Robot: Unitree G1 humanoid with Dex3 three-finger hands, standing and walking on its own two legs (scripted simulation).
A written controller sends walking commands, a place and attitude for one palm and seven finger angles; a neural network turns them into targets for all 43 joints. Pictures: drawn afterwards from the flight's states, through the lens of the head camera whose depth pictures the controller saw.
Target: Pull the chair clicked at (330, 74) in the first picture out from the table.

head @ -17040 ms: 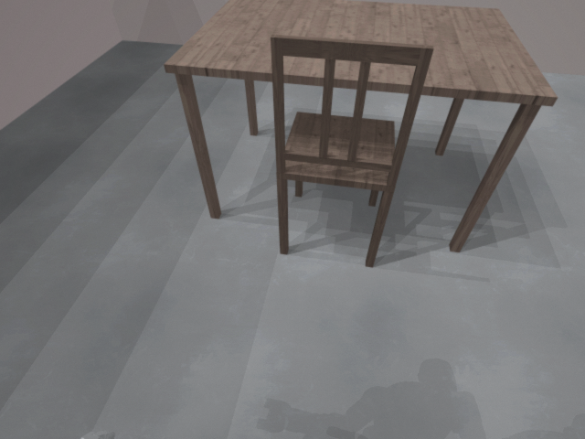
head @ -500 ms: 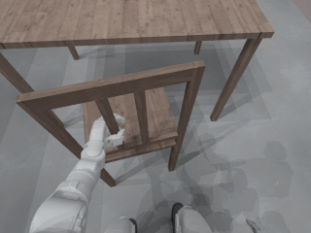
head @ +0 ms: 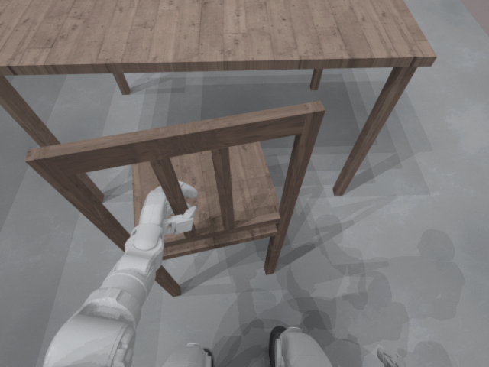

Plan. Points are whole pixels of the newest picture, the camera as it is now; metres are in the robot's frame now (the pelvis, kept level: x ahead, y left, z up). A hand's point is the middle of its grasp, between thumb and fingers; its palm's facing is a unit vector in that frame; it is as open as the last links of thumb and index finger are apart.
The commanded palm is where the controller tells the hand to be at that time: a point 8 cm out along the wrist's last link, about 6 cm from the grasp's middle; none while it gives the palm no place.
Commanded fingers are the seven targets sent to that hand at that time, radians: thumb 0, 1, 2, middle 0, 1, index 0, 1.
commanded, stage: step backward, pulling the chair out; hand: left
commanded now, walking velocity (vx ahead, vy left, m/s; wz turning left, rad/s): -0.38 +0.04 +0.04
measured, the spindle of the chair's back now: (178, 203) +0.40 +0.13 -0.05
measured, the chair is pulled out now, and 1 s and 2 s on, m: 0.24 0.31 0.40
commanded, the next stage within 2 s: none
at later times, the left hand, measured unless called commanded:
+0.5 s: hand (185, 226) +0.35 +0.12 -0.05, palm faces -0.01 -0.98 -0.21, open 5.8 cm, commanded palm +0.35 +0.17 -0.05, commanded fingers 0.00 0.90 0.90 -0.50 -1.45 -0.50 -1.45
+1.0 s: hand (178, 253) +0.30 +0.12 -0.05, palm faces -0.02 -0.98 -0.21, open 5.8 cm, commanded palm +0.31 +0.17 -0.05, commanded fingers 0.00 0.90 0.90 -0.50 -1.45 -0.50 -1.45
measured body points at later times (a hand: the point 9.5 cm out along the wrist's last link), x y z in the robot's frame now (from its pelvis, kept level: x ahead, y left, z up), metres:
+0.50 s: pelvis -0.03 -0.01 +0.00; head +0.06 -0.02 +0.44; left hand +0.35 +0.17 -0.04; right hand +0.06 -0.27 -0.14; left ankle +0.01 +0.15 -0.72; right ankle +0.08 -0.12 -0.72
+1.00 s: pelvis -0.07 +0.00 +0.00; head +0.01 -0.01 +0.44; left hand +0.30 +0.17 -0.04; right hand +0.01 -0.27 -0.13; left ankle -0.03 +0.14 -0.72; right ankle +0.04 -0.12 -0.72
